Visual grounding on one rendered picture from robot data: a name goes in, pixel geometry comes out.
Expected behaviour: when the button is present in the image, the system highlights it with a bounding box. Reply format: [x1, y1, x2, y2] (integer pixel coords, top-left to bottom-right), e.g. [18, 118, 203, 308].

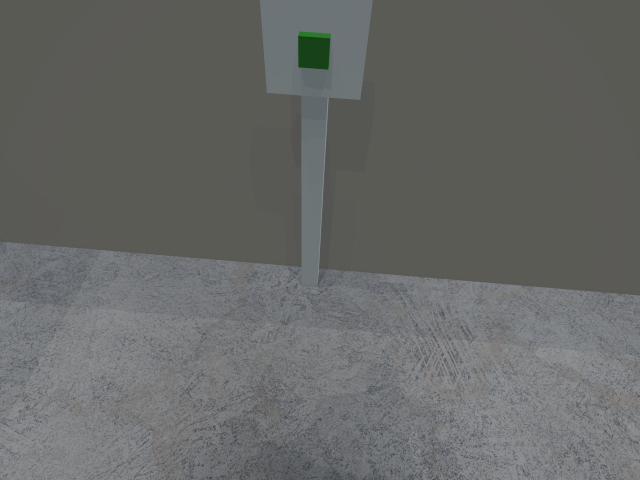
[298, 31, 331, 70]

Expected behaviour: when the panel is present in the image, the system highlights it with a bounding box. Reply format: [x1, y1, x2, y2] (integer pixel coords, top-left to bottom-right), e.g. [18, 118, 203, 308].
[260, 0, 373, 287]

